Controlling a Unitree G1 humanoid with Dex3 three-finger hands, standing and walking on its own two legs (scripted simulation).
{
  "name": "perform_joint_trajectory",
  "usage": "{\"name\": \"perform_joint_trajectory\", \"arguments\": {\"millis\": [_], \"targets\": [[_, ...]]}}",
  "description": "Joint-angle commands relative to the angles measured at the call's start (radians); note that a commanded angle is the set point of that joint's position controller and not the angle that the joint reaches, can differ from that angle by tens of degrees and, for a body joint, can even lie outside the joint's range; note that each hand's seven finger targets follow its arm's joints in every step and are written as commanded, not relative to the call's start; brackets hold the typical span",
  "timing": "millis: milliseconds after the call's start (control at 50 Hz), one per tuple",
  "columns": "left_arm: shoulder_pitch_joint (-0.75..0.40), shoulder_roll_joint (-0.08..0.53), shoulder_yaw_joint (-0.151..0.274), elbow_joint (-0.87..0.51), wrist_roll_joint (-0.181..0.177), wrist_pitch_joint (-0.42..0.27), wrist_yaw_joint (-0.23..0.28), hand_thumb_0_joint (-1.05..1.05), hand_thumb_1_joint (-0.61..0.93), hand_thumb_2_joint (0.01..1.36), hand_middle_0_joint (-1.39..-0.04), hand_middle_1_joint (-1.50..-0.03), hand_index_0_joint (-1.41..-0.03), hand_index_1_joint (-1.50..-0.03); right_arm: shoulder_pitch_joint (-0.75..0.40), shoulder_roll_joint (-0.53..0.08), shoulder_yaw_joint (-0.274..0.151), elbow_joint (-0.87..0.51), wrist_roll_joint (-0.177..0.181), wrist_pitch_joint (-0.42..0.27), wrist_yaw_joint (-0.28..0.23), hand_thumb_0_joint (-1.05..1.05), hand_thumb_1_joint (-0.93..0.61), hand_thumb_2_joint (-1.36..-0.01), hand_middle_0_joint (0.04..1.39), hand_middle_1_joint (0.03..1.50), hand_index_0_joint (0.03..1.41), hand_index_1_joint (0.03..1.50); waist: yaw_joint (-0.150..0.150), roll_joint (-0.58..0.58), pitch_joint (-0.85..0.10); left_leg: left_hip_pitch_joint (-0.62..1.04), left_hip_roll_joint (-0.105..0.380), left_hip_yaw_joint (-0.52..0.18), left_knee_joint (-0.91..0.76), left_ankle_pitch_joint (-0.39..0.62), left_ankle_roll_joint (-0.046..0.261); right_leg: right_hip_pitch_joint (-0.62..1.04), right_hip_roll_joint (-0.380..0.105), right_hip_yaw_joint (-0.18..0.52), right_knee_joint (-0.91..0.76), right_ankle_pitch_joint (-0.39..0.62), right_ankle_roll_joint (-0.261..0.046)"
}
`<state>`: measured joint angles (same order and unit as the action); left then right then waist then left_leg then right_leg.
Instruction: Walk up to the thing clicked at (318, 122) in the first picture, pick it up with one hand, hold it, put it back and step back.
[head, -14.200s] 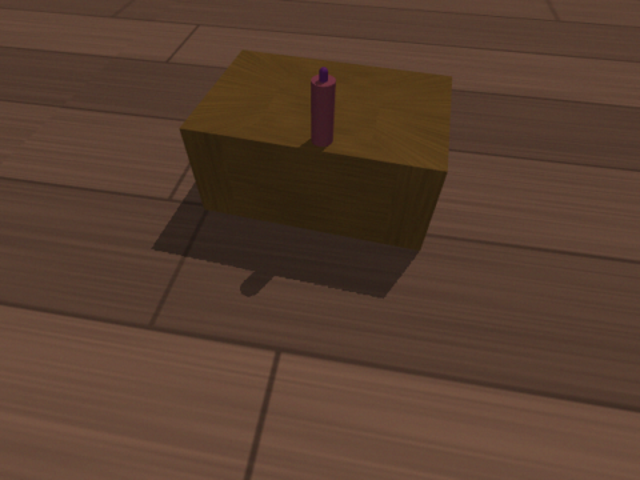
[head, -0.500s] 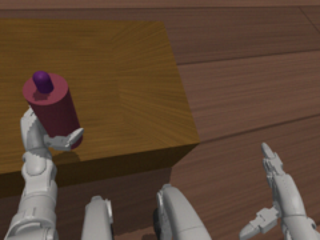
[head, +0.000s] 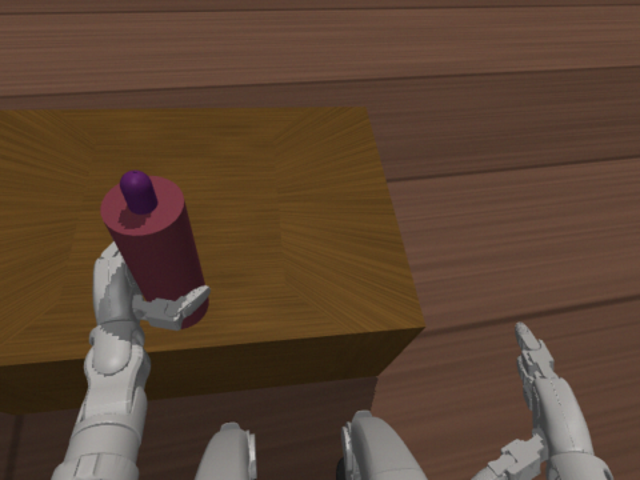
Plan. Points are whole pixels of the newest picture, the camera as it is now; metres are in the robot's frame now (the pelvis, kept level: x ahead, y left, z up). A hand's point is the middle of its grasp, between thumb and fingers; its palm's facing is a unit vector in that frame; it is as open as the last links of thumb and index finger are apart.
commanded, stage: lift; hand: left
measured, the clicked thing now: (162, 254) +0.37 +0.16 +0.05
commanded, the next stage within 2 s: hold in 0.64 s
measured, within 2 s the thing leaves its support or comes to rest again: neither
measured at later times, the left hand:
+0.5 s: hand (156, 272) +0.35 +0.17 +0.04, palm faces +0.15 -0.99 -0.03, open 10.4 cm
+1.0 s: hand (152, 274) +0.34 +0.17 +0.07, palm faces +0.16 -0.99 -0.03, open 10.4 cm
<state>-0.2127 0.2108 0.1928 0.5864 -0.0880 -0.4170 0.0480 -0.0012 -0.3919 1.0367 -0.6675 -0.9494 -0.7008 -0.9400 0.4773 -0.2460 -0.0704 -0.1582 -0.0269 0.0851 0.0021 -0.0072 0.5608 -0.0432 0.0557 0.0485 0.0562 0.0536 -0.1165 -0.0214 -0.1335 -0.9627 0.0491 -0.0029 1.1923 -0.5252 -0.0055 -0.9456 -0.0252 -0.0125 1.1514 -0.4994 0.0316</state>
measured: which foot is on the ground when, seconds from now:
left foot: down 0.00-1.00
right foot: down 0.00-1.00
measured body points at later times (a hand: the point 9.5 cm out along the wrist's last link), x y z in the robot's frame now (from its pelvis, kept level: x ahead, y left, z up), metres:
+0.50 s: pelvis +0.01 +0.00 +0.02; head +0.08 +0.02 +0.47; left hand +0.34 +0.22 +0.05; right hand +0.17 -0.25 +0.02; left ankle +0.03 +0.12 -0.64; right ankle +0.03 -0.14 -0.64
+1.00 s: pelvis +0.01 +0.00 +0.03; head +0.07 +0.01 +0.48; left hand +0.33 +0.22 +0.07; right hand +0.18 -0.25 +0.03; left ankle +0.03 +0.12 -0.64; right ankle +0.03 -0.14 -0.64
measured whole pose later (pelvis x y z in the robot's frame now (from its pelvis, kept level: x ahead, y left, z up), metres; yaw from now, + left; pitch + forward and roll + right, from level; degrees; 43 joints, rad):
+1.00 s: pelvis +0.01 +0.00 +0.03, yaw +0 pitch +11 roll -1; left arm -0.05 0.17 0.13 0.32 -0.12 -0.25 0.05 0.00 -0.40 1.04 -0.67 -0.95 -0.70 -0.94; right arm 0.46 -0.22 -0.05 -0.01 -0.01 0.04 -0.03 -0.01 0.55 -0.05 0.05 0.05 0.05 0.05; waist -0.06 -0.01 -0.10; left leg -0.73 0.04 0.01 1.00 -0.47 0.00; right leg -0.72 -0.03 0.00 0.97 -0.45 0.03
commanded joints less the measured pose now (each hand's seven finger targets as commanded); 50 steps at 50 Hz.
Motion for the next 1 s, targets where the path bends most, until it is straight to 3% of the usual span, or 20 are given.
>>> {"name": "perform_joint_trajectory", "arguments": {"millis": [0,40,80,160,200,260,280,380,460,520,580,660,700,740,780,840,880,920,980], "targets": [[-0.397,0.152,0.041,-0.391,-0.039,-0.131,-0.006,0.000,0.181,1.366,-1.239,-1.472,-1.282,-1.463,0.002,-0.140,-0.097,-0.169,0.002,-0.065,-0.022,0.000,0.569,-0.044,0.050,0.050,0.050,0.050,0.015,0.120,-0.371,0.297,-0.045,-0.001,-0.229,0.172,0.000,0.209,0.031,-0.006,-0.181,0.213,-0.038],[-0.376,0.130,0.023,-0.412,-0.041,-0.124,-0.006,0.000,0.178,1.362,-1.232,-1.467,-1.277,-1.456,0.009,-0.137,-0.091,-0.185,0.002,-0.069,-0.026,0.000,0.569,-0.044,0.050,0.050,0.050,0.050,0.009,0.094,-0.377,0.314,-0.044,-0.005,-0.239,0.181,0.001,0.231,0.033,-0.012,-0.191,0.227,-0.036],[-0.373,0.156,0.043,-0.444,-0.043,-0.119,-0.002,0.000,0.158,1.339,-1.215,-1.444,-1.259,-1.434,0.019,-0.126,-0.080,-0.139,0.004,-0.071,-0.028,0.000,0.566,-0.045,0.050,0.050,0.050,0.050,0.026,0.111,-0.370,0.317,-0.048,0.003,-0.243,0.185,0.001,0.246,0.028,-0.003,-0.201,0.235,-0.035],[-0.355,0.123,0.020,-0.490,-0.051,-0.098,0.003,0.000,0.128,1.328,-1.203,-1.432,-1.245,-1.424,0.001,-0.139,-0.094,-0.154,0.004,-0.077,-0.036,0.000,0.561,-0.046,0.050,0.050,0.050,0.050,0.017,0.107,-0.398,0.366,-0.043,-0.001,-0.252,0.253,-0.004,0.266,0.031,-0.011,-0.204,0.287,-0.038],[-0.332,0.128,0.025,-0.497,-0.052,-0.093,0.005,0.000,0.154,1.350,-1.210,-1.445,-1.253,-1.438,0.007,-0.118,-0.071,-0.123,0.004,-0.079,-0.034,0.000,0.563,-0.046,0.050,0.050,0.050,0.050,0.035,0.122,-0.385,0.363,-0.043,-0.003,-0.255,0.292,-0.007,0.277,0.030,-0.014,-0.197,0.311,-0.041],[-0.327,0.124,0.010,-0.535,-0.048,-0.081,0.001,0.000,0.187,1.355,-1.227,-1.454,-1.269,-1.446,0.001,-0.129,-0.082,-0.112,0.003,-0.078,-0.038,0.000,0.565,-0.045,0.050,0.050,0.050,0.050,0.029,0.125,-0.398,0.387,-0.041,0.002,-0.259,0.312,-0.004,0.286,0.028,-0.009,-0.210,0.335,-0.039],[-0.324,0.113,0.003,-0.531,-0.050,-0.075,-0.001,0.000,0.175,1.366,-1.223,-1.461,-1.266,-1.453,-0.003,-0.119,-0.066,-0.115,0.002,-0.078,-0.038,0.000,0.566,-0.045,0.050,0.050,0.050,0.050,0.028,0.121,-0.380,0.386,-0.041,0.001,-0.263,0.313,-0.005,0.290,0.028,-0.009,-0.216,0.334,-0.039],[-0.294,0.104,0.002,-0.536,-0.057,-0.050,-0.004,0.000,0.153,1.361,-1.230,-1.465,-1.273,-1.458,0.002,-0.128,-0.077,-0.094,0.004,-0.081,-0.040,0.000,0.564,-0.045,0.050,0.050,0.050,0.050,0.032,0.098,-0.367,0.410,-0.036,-0.003,-0.281,0.348,-0.006,0.303,0.031,-0.017,-0.229,0.351,-0.040],[-0.273,0.112,0.016,-0.542,-0.057,-0.037,-0.003,0.000,0.168,1.351,-1.242,-1.461,-1.283,-1.454,-0.010,-0.114,-0.072,-0.074,0.010,-0.082,-0.040,0.000,0.563,-0.045,0.050,0.050,0.050,0.050,0.049,0.090,-0.334,0.394,-0.043,0.005,-0.308,0.281,-0.004,0.323,0.029,-0.012,-0.253,0.310,-0.036],[-0.285,0.096,-0.006,-0.578,-0.061,-0.033,-0.008,0.000,0.142,1.349,-1.240,-1.462,-1.280,-1.457,-0.009,-0.105,-0.061,-0.073,0.013,-0.090,-0.042,0.000,0.557,-0.047,0.050,0.050,0.050,0.050,0.045,0.106,-0.361,0.433,-0.038,0.000,-0.312,0.323,-0.009,0.327,0.031,-0.017,-0.247,0.335,-0.040],[-0.268,0.106,0.006,-0.560,-0.065,-0.027,-0.012,0.000,0.140,1.348,-1.244,-1.461,-1.283,-1.456,-0.016,-0.111,-0.061,-0.062,0.014,-0.093,-0.042,0.000,0.557,-0.047,0.050,0.050,0.050,0.050,0.055,0.099,-0.341,0.429,-0.037,-0.003,-0.317,0.358,-0.010,0.336,0.030,-0.019,-0.247,0.352,-0.042],[-0.256,0.104,0.009,-0.587,-0.067,-0.017,-0.012,0.000,0.155,1.345,-1.237,-1.454,-1.276,-1.448,-0.005,-0.114,-0.072,-0.052,0.016,-0.093,-0.045,0.000,0.559,-0.047,0.050,0.050,0.050,0.050,0.054,0.088,-0.337,0.435,-0.041,0.005,-0.325,0.339,-0.006,0.352,0.029,-0.012,-0.264,0.352,-0.037],[-0.264,0.094,0.000,-0.612,-0.070,-0.016,-0.013,0.000,0.148,1.351,-1.244,-1.465,-1.286,-1.457,-0.027,-0.113,-0.068,-0.077,0.016,-0.100,-0.044,0.000,0.560,-0.047,0.050,0.050,0.050,0.050,0.056,0.106,-0.327,0.439,-0.042,0.001,-0.339,0.307,-0.010,0.353,0.029,-0.014,-0.272,0.317,-0.040],[-0.231,0.097,0.005,-0.600,-0.068,-0.011,-0.013,0.000,0.146,1.351,-1.260,-1.473,-1.290,-1.475,-0.008,-0.093,-0.049,-0.032,0.016,-0.097,-0.042,0.000,0.553,-0.050,0.050,0.050,0.050,0.050,0.071,0.095,-0.324,0.432,-0.041,0.000,-0.337,0.340,-0.011,0.359,0.029,-0.018,-0.268,0.338,-0.041],[-0.247,0.097,0.002,-0.627,-0.068,-0.010,-0.010,0.000,0.116,1.355,-1.267,-1.487,-1.298,-1.490,-0.014,-0.113,-0.072,-0.057,0.015,-0.104,-0.044,0.000,0.550,-0.050,0.050,0.050,0.050,0.050,0.054,0.106,-0.344,0.454,-0.038,0.002,-0.334,0.374,-0.011,0.367,0.029,-0.016,-0.264,0.367,-0.041],[-0.240,0.087,-0.002,-0.639,-0.068,0.002,-0.006,0.000,0.137,1.360,-1.257,-1.478,-1.287,-1.482,-0.025,-0.097,-0.050,-0.068,0.018,-0.108,-0.044,0.000,0.558,-0.049,0.050,0.050,0.050,0.050,0.061,0.082,-0.317,0.443,-0.041,0.003,-0.349,0.322,-0.007,0.372,0.029,-0.015,-0.284,0.332,-0.037],[-0.238,0.103,0.009,-0.657,-0.065,0.005,0.000,0.000,0.125,1.346,-1.261,-1.472,-1.291,-1.475,-0.012,-0.105,-0.064,-0.031,0.015,-0.105,-0.048,0.000,0.553,-0.050,0.050,0.050,0.050,0.050,0.058,0.098,-0.333,0.444,-0.045,0.012,-0.345,0.309,-0.004,0.379,0.027,-0.008,-0.293,0.334,-0.035],[-0.237,0.089,-0.008,-0.671,-0.067,0.016,-0.001,0.000,0.129,1.357,-1.252,-1.468,-1.278,-1.476,-0.010,-0.102,-0.059,-0.033,0.017,-0.110,-0.050,0.000,0.554,-0.051,0.050,0.050,0.050,0.050,0.051,0.081,-0.308,0.444,-0.047,0.019,-0.347,0.296,0.002,0.384,0.027,-0.004,-0.309,0.334,-0.030],[-0.221,0.090,-0.005,-0.669,-0.065,0.026,-0.002,0.000,0.148,1.354,-1.266,-1.469,-1.290,-1.476,-0.025,-0.102,-0.060,-0.012,0.016,-0.114,-0.051,0.000,0.553,-0.051,0.050,0.050,0.050,0.050,0.062,0.101,-0.317,0.458,-0.043,0.010,-0.356,0.336,-0.006,0.385,0.027,-0.011,-0.299,0.350,-0.037]]}}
